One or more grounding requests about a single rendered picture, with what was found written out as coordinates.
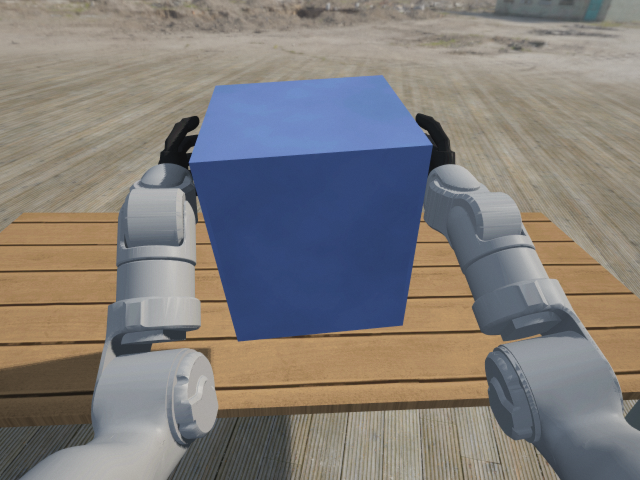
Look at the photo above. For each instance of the right robot upper arm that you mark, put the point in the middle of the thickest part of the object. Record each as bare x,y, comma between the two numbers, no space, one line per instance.
556,392

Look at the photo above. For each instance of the table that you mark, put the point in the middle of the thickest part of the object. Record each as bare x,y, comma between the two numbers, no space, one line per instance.
58,275

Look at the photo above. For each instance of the right robot hand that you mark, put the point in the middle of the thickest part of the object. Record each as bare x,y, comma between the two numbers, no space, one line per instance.
441,151

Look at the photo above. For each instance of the left robot upper arm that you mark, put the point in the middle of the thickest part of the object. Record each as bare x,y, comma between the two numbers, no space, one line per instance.
148,409

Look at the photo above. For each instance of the robot left forearm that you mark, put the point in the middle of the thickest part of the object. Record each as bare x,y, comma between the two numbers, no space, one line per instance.
156,255

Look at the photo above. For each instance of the robot right forearm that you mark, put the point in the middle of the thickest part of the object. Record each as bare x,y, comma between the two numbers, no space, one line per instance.
513,294

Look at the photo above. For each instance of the carton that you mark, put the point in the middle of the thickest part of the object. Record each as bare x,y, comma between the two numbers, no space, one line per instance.
312,194

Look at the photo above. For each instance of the left robot hand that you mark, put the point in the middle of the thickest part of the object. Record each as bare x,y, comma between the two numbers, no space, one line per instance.
177,143

